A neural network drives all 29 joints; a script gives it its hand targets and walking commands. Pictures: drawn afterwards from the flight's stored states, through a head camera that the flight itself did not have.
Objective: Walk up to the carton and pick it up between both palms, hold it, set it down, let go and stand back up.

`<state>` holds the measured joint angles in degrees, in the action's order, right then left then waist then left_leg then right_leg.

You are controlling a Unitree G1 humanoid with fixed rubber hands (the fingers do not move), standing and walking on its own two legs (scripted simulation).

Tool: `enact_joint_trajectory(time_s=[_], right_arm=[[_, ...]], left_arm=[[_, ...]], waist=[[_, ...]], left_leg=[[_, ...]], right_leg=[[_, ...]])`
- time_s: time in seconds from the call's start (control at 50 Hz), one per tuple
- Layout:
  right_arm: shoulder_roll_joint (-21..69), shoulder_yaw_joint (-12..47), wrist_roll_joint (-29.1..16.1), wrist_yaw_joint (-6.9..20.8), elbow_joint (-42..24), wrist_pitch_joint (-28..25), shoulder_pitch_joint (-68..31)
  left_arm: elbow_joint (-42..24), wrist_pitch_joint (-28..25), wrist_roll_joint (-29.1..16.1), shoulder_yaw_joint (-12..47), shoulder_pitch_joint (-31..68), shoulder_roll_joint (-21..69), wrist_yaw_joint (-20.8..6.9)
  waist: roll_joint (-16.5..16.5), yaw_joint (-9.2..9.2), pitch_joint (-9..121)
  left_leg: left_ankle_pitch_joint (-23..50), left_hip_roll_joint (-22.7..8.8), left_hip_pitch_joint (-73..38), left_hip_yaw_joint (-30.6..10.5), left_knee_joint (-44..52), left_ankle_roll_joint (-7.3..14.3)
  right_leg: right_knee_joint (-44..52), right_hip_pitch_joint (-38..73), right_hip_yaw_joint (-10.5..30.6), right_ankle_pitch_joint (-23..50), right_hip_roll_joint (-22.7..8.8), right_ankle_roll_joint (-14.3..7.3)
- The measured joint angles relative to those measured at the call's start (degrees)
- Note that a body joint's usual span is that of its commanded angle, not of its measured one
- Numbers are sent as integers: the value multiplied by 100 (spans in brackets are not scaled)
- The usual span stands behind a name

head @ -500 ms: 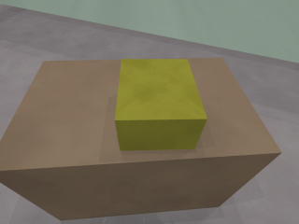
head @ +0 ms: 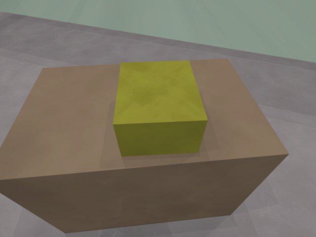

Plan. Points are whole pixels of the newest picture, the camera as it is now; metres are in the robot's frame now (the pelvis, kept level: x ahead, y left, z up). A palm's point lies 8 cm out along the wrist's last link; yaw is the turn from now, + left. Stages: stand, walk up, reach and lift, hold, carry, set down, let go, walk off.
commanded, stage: walk up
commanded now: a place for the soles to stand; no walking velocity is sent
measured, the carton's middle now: (157, 105) +0.54 +0.00 +0.00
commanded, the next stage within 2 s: reach and lift in 0.84 s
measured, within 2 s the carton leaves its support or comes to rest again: neither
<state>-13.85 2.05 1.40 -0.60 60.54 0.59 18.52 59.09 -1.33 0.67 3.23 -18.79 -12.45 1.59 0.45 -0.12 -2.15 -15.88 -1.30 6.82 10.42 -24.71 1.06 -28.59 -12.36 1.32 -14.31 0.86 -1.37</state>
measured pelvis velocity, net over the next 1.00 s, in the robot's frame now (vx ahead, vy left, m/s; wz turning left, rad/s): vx -0.03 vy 0.01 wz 0.03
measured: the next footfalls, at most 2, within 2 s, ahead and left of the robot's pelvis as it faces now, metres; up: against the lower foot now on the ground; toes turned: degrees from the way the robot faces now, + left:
none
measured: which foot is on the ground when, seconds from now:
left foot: down 0.00-1.00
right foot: down 0.00-1.00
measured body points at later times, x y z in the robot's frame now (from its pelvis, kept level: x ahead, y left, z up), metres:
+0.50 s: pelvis +0.01 +0.01 +0.00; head +0.02 +0.01 +0.45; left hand +0.02 +0.25 -0.15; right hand -0.01 -0.24 -0.16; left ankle -0.02 +0.10 -0.74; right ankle +0.01 -0.10 -0.74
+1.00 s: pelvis -0.03 +0.01 -0.03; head +0.04 +0.01 +0.41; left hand +0.08 +0.26 -0.17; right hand +0.05 -0.26 -0.18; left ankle -0.02 +0.10 -0.74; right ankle +0.01 -0.10 -0.74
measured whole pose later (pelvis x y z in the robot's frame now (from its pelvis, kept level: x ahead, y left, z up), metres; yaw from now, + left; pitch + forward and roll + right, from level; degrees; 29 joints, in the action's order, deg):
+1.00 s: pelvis -0.03 +0.01 -0.03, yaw +2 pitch +1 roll +0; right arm -13.3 -7.0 7.6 4.4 55.9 5.6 5.3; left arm 48.0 24.3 -1.2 2.9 -1.3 -16.5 -0.3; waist -0.9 2.0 -8.1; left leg -22.9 -2.4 21.8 8.3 -43.4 1.6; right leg -43.7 -25.3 -1.8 -19.5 -0.7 -0.7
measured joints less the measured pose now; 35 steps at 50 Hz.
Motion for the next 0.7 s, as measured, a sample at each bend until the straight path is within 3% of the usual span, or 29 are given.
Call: enact_joint_trajectory(time_s=[0.7], right_arm=[[41,16,-11,-53,12,16,13]], left_arm=[[-47,-23,33,30,123,39,73]], waist=[[-46,25,-22]], left_leg=[[-292,-13,19,283,-243,63]], right_leg=[[-328,-188,309,-198,35,97]])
